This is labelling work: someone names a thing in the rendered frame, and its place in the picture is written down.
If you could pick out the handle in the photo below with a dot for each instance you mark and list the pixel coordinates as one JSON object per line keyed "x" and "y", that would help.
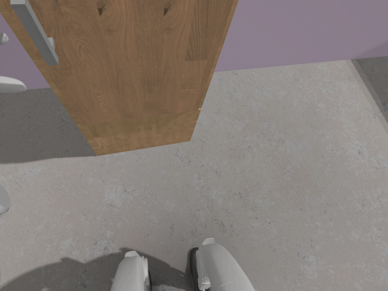
{"x": 45, "y": 45}

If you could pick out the cupboard door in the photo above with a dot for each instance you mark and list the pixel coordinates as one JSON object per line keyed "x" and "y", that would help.
{"x": 127, "y": 59}

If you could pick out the left robot hand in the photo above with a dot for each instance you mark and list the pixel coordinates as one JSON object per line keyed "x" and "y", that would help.
{"x": 9, "y": 85}

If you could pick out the right robot shin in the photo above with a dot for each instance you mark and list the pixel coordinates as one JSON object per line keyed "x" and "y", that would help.
{"x": 204, "y": 283}

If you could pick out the robot right thigh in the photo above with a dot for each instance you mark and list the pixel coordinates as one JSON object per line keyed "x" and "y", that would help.
{"x": 224, "y": 273}

